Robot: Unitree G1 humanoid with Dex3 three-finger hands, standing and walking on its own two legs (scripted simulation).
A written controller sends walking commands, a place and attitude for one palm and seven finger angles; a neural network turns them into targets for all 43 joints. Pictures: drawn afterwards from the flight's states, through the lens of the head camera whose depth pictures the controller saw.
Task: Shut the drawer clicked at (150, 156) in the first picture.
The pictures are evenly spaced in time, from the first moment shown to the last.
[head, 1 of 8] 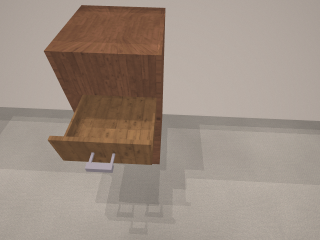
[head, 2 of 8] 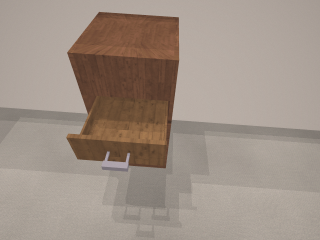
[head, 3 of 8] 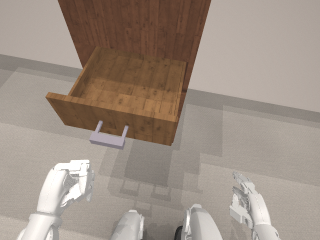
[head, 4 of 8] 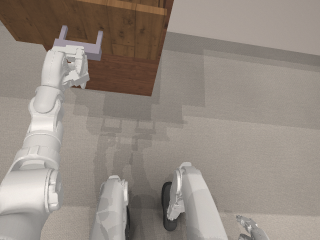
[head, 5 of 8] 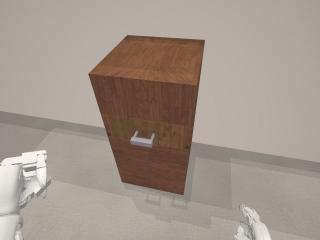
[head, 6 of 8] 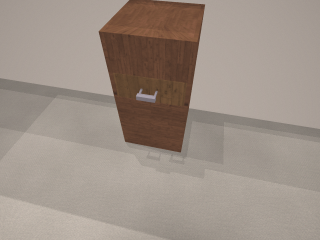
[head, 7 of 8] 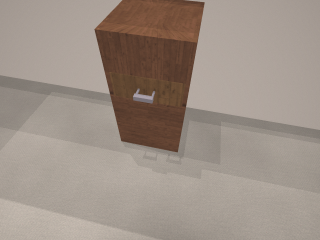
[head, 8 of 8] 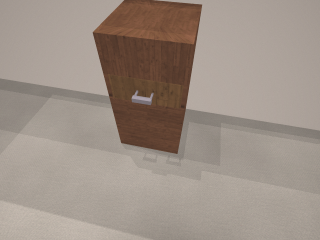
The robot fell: no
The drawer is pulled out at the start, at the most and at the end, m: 0.25 0.25 0.00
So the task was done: yes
